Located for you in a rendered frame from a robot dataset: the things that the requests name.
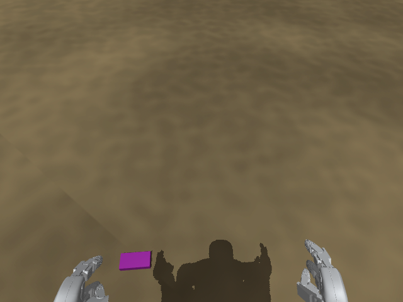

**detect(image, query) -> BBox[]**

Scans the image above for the left robot hand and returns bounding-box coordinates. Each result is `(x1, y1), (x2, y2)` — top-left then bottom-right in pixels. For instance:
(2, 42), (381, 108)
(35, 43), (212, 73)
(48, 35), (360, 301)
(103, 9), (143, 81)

(54, 255), (109, 302)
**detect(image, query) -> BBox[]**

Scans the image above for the right robot hand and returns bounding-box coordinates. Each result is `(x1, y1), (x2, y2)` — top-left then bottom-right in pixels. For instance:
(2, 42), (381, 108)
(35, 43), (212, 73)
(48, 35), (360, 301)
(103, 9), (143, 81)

(297, 239), (348, 302)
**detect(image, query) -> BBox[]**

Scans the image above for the small box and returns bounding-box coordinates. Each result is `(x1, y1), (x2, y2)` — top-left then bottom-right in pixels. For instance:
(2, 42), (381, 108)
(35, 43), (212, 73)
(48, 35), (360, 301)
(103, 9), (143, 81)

(119, 251), (151, 271)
